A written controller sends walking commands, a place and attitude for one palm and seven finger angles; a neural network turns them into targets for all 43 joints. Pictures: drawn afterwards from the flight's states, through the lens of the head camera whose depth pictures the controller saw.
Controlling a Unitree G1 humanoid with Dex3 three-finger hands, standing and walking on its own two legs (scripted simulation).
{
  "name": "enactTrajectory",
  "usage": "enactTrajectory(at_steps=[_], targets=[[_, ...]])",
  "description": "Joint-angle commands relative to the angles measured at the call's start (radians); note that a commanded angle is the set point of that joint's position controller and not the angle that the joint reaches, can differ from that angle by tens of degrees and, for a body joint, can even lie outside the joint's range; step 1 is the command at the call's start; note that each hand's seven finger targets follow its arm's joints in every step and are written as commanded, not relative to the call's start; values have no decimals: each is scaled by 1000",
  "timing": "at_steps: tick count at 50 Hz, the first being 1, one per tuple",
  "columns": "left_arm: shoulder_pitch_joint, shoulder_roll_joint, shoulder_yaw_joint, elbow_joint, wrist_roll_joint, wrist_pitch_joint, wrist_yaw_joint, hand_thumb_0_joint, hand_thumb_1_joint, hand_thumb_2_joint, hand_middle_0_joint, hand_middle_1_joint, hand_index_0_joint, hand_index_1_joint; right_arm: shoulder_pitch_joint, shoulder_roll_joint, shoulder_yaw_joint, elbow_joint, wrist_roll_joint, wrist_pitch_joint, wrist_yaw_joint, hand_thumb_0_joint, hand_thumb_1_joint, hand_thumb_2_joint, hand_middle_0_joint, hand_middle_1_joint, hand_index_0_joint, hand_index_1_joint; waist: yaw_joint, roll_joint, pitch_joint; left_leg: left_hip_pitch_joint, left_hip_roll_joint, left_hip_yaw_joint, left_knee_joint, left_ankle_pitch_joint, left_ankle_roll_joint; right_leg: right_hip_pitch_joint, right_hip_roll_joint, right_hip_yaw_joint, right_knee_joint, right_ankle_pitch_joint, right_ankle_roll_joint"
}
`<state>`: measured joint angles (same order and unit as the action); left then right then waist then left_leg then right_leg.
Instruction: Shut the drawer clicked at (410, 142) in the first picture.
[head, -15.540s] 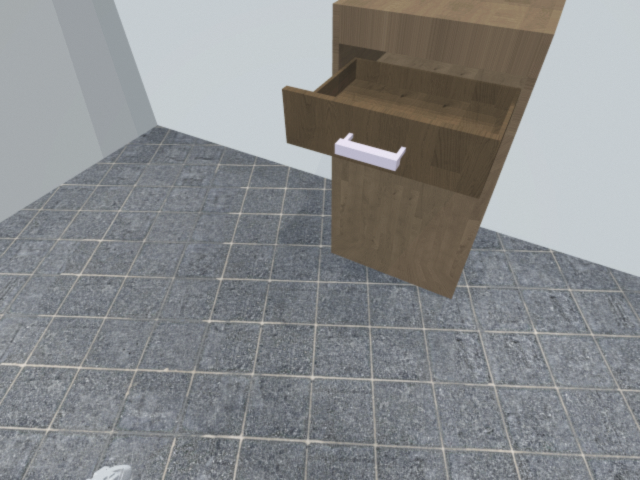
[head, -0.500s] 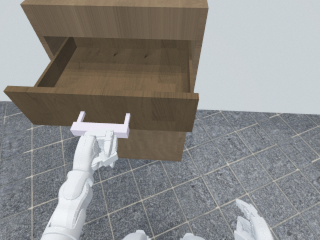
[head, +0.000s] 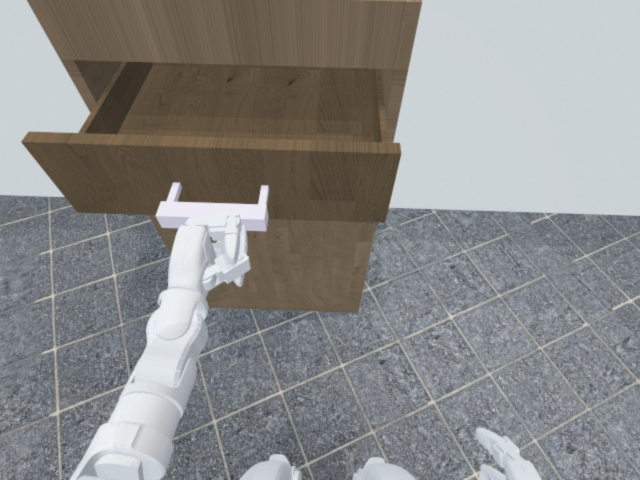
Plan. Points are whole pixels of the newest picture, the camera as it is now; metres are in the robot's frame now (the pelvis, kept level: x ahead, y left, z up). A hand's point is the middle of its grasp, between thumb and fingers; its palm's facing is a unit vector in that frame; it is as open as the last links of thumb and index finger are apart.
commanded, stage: push the drawer shut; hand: left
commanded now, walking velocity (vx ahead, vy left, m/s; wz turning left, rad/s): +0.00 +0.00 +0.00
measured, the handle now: (217, 203) +0.45 +0.14 +0.07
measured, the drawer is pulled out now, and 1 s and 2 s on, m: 0.18 0.06 0.00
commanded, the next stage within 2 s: pull the fist back off the drawer in 1.76 s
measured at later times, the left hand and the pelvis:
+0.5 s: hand (247, 218) +0.43 +0.10 +0.06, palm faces -0.03 -1.00 -0.05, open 3.1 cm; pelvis -0.01 +0.00 +0.00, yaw -1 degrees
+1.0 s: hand (254, 181) +0.50 +0.10 +0.06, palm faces -0.03 -1.00 -0.04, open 3.2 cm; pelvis -0.01 +0.00 -0.01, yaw -2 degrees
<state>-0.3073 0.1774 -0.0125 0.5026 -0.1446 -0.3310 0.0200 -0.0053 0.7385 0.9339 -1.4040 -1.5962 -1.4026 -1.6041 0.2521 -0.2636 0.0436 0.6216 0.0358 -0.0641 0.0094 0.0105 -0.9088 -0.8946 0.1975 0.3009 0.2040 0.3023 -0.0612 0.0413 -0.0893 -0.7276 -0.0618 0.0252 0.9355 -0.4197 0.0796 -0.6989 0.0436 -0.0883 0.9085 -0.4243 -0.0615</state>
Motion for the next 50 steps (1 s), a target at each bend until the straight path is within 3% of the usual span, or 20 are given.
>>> enactTrajectory(at_steps=[1,3,4,7,8,10,17,18,19,20,22,25,29,30,33,39,41,42,46,50], targets=[[-516,83,64,-183,-4,-79,27,0,900,900,-1400,-1600,-1400,-1600,15,-140,-60,-110,1,-34,-7,0,-900,-900,200,300,200,300,-59,-41,-308,236,66,-125,-152,149,-52,56,-20,78,-129,136,38],[-540,125,99,-161,3,-90,32,0,900,900,-1400,-1600,-1400,-1600,25,-146,-62,-107,0,-29,-7,0,-900,-900,200,300,200,300,-52,-26,-322,236,66,-126,-151,161,-53,59,-18,78,-122,141,34],[-538,98,85,-129,5,-91,30,0,900,900,-1400,-1600,-1400,-1600,28,-141,-61,-104,-2,-26,-5,0,-900,-900,200,300,200,300,-53,-18,-330,245,65,-125,-150,165,-54,53,-17,78,-121,145,34],[-600,119,108,-85,4,-101,32,0,900,900,-1400,-1600,-1400,-1600,42,-142,-62,-95,-4,-21,-5,0,-900,-900,200,300,200,300,-65,-39,-332,223,63,-115,-143,146,-50,58,-16,85,-126,141,38],[-610,158,139,-65,6,-104,34,0,900,900,-1400,-1600,-1400,-1600,51,-147,-61,-91,-6,-19,-7,0,-900,-900,200,300,200,300,-59,-44,-328,203,61,-113,-143,148,-48,72,-15,89,-126,147,37],[-638,141,130,-45,7,-114,29,0,900,900,-1400,-1600,-1400,-1600,57,-142,-62,-90,-5,-15,-5,0,-900,-900,200,300,200,300,-62,-24,-340,215,59,-109,-142,160,-48,72,-16,92,-126,161,36],[-743,190,173,52,5,-139,15,0,900,900,-1400,-1600,-1400,-1600,91,-145,-62,-75,-8,-9,-4,0,-900,-900,200,300,200,300,-74,-13,-362,175,54,-93,-133,143,-45,97,-15,109,-131,169,38],[-753,230,206,64,8,-145,17,0,900,900,-1400,-1600,-1400,-1600,101,-149,-63,-74,-10,-8,-5,0,-900,-900,200,300,200,300,-68,-13,-375,176,55,-98,-131,150,-44,97,-12,107,-123,173,37],[-771,190,173,81,6,-146,11,0,900,900,-1400,-1600,-1400,-1600,102,-144,-62,-72,-11,-8,-4,0,-900,-900,200,300,200,300,-84,-7,-370,181,54,-92,-129,148,-43,89,-13,108,-129,176,39],[-798,216,194,96,5,-153,11,0,900,900,-1400,-1600,-1400,-1600,111,-148,-63,-65,-10,-7,-4,0,-900,-900,200,300,200,300,-84,-17,-365,177,56,-97,-129,144,-44,81,-13,107,-128,170,39],[-837,188,172,130,3,-158,5,0,900,900,-1400,-1600,-1400,-1600,119,-147,-64,-59,-10,-8,-2,0,-900,-900,200,300,200,300,-98,-17,-353,165,55,-94,-124,122,-41,62,-13,110,-134,150,41],[-894,252,219,190,2,-171,-1,0,900,900,-1400,-1600,-1400,-1600,141,-151,-60,-54,-13,-10,-6,0,-900,-900,200,300,200,300,-104,-47,-348,112,51,-89,-122,82,-34,81,-12,124,-138,124,44],[-964,253,220,232,13,-190,-6,0,900,900,-1400,-1600,-1400,-1600,168,-152,-61,-43,-17,-13,-4,0,-900,-900,200,300,200,300,-108,21,-394,151,52,-94,-112,104,-36,49,-8,120,-122,136,40],[-986,239,199,249,13,-192,-11,0,900,900,-1400,-1600,-1400,-1600,170,-150,-60,-41,-15,-13,-3,0,-900,-900,200,300,200,300,-120,20,-384,147,53,-94,-109,98,-36,39,-8,123,-126,133,41],[-1009,303,253,309,18,-194,-10,0,900,900,-1400,-1600,-1400,-1600,195,-162,-60,-36,-20,-12,-4,0,-900,-900,200,300,200,300,-125,-29,-377,97,52,-91,-102,78,-29,53,-5,129,-129,121,43],[-1109,327,262,358,30,-203,-16,0,900,900,-1400,-1600,-1400,-1600,231,-164,-58,-30,-27,-13,1,0,-900,-900,200,300,200,300,-149,-8,-408,73,51,-85,-84,81,-25,47,-3,141,-125,127,46],[-1114,365,293,374,36,-206,-16,0,900,900,-1400,-1600,-1400,-1600,245,-168,-60,-28,-30,-11,2,0,-900,-900,200,300,200,300,-140,3,-430,70,50,-85,-78,103,-27,58,-3,141,-117,146,43],[-1127,342,272,369,40,-208,-19,0,900,900,-1400,-1600,-1400,-1600,247,-164,-60,-30,-31,-10,5,0,-900,-900,200,300,200,300,-143,46,-446,91,51,-86,-78,115,-30,44,-3,137,-113,154,41],[-1155,377,302,432,48,-201,-18,0,900,900,-1400,-1600,-1400,-1600,276,-175,-62,-19,-37,-2,10,0,-900,-900,200,300,200,300,-165,9,-422,76,57,-94,-65,117,-26,5,4,127,-110,150,43],[-1198,388,310,436,63,-207,-9,0,900,900,-1400,-1600,-1400,-1600,297,-178,-64,-19,-45,3,16,0,-900,-900,200,300,200,300,-165,43,-463,108,60,-105,-60,159,-30,-17,6,114,-91,174,39]])
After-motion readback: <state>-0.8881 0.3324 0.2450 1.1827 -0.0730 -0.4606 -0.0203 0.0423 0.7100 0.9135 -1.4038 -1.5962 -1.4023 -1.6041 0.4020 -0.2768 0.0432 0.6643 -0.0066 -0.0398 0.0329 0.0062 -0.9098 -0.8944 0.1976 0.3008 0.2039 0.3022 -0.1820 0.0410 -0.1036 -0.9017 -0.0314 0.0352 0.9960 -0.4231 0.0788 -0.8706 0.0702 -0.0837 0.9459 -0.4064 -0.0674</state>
